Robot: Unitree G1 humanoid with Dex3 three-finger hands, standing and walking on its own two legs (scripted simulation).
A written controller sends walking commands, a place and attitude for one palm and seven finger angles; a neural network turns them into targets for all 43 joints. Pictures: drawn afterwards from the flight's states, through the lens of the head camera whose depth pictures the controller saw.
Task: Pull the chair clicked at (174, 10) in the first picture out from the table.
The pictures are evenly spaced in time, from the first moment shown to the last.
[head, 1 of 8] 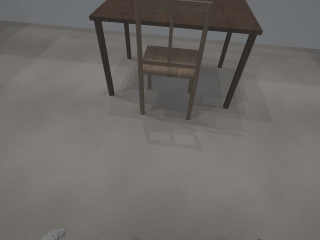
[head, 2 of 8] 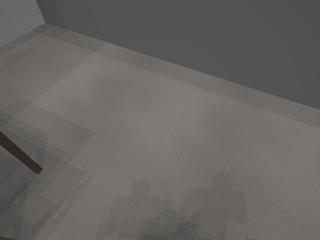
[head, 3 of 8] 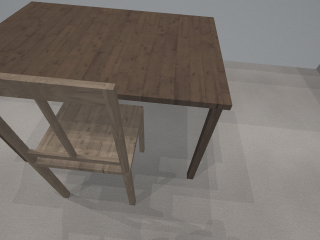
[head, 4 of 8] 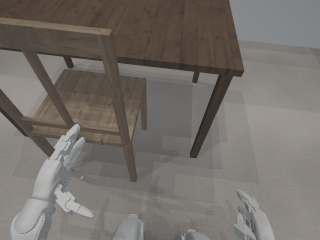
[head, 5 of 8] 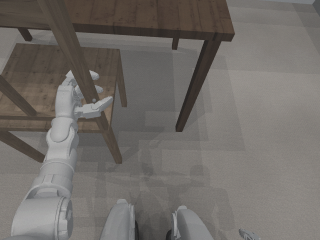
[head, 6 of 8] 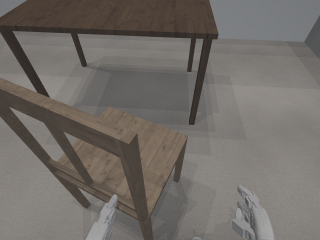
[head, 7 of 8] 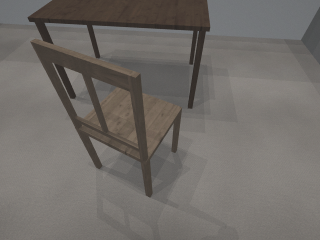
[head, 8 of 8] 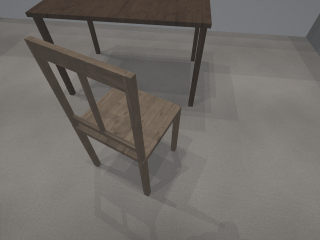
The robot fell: no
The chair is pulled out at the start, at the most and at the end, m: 0.00 0.56 0.56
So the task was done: yes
